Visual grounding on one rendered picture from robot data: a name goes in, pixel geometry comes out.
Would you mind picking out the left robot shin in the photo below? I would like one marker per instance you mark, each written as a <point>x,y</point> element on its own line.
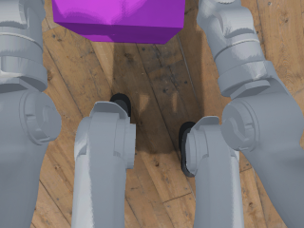
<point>81,138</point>

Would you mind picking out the carton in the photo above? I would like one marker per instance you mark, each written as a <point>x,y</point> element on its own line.
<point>121,21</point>

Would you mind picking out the robot left upper arm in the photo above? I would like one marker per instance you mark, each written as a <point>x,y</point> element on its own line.
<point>29,120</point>

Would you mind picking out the right robot forearm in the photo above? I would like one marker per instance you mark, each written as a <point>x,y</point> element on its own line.
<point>235,47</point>

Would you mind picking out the robot right upper arm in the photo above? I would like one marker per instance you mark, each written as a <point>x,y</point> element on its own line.
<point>267,129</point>

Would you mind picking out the left robot forearm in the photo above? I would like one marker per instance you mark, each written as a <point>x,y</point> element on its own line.
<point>21,46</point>

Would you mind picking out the left robot thigh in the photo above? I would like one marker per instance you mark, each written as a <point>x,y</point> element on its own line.
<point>100,172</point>

